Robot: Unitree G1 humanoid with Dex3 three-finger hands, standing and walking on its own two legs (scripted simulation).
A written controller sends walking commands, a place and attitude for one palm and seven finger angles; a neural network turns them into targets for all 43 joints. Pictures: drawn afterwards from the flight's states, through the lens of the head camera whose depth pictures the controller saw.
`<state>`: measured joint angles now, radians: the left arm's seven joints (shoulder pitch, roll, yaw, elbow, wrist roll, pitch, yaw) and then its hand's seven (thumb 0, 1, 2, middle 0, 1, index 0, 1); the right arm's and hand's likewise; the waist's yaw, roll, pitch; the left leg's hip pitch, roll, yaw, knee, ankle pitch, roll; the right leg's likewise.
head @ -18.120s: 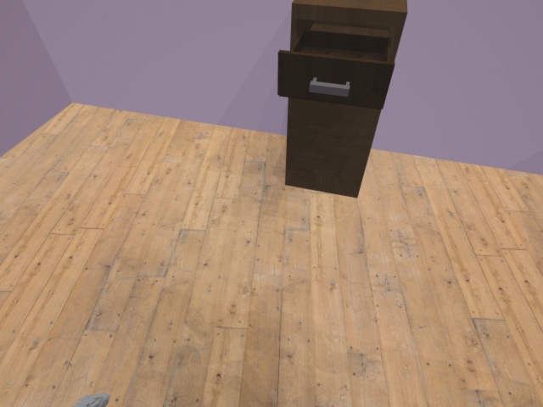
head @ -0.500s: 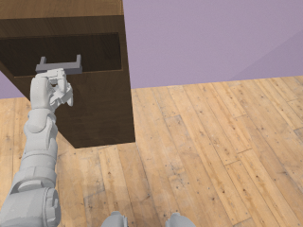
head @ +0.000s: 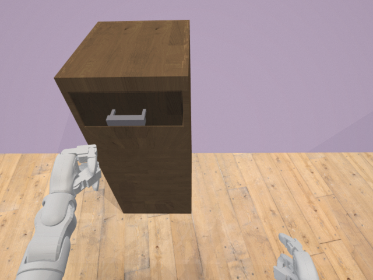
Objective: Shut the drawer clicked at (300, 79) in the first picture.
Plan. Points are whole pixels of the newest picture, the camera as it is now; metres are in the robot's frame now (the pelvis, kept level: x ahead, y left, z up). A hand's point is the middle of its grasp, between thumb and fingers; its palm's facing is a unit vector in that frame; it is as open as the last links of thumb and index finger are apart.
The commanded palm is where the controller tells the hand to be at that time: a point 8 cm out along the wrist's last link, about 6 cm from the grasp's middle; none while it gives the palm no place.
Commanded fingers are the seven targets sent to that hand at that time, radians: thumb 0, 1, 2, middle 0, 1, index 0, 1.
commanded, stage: draw the hand back to the body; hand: left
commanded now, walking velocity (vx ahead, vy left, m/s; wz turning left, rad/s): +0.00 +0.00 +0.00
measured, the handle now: (127, 116) +0.59 +0.23 +0.01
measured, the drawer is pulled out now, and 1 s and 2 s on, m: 0.00 0.00 0.00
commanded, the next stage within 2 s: step back with the hand held close in 0.72 s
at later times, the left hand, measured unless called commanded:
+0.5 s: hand (42, 204) +0.20 +0.23 +0.17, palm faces +0.38 -0.85 -0.37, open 3.2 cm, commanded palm +0.14 +0.27 +0.19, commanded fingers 0.00 0.90 0.90 -1.40 -1.60 -1.40 -1.60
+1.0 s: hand (27, 195) +0.20 +0.24 +0.19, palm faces +0.40 -0.80 -0.45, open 3.2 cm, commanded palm +0.14 +0.28 +0.19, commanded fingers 0.00 0.90 0.90 -1.40 -1.60 -1.40 -1.60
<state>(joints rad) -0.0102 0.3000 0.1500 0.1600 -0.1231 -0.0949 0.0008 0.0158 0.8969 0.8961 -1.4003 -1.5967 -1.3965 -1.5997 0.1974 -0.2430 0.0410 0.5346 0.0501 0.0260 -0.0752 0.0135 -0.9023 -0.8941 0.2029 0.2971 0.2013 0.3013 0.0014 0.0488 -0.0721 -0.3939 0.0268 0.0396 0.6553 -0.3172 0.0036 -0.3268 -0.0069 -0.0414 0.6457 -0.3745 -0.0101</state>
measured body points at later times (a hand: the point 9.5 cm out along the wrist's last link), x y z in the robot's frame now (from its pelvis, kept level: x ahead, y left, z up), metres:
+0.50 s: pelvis +0.01 -0.01 +0.02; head -0.02 -0.04 +0.47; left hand +0.17 +0.27 +0.19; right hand +0.20 -0.23 -0.07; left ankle +0.01 +0.12 -0.72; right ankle -0.02 -0.11 -0.72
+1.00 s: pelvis +0.01 +0.00 +0.02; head +0.00 -0.02 +0.47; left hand +0.17 +0.28 +0.22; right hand +0.20 -0.23 -0.06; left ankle +0.01 +0.12 -0.72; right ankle -0.02 -0.11 -0.72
